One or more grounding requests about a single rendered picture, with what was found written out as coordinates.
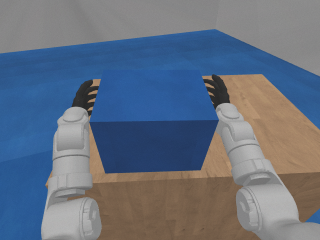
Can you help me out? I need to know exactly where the pedestal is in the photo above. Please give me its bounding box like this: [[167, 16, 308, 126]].
[[45, 74, 320, 240]]

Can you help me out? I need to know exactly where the carton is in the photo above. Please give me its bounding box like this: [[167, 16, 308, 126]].
[[89, 69, 219, 174]]

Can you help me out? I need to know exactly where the robot left hand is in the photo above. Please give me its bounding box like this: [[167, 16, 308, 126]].
[[71, 79, 99, 116]]

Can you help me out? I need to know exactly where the robot left forearm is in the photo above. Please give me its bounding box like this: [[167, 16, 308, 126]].
[[41, 106, 93, 240]]

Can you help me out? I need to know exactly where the robot right forearm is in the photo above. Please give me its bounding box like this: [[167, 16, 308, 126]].
[[215, 103, 299, 219]]

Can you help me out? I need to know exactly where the robot right hand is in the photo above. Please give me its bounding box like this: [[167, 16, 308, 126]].
[[203, 74, 230, 110]]

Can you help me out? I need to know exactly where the robot left upper arm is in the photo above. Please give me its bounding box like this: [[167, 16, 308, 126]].
[[41, 197, 102, 240]]

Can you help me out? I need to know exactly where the robot right upper arm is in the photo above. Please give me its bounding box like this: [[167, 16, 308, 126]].
[[236, 183, 320, 240]]

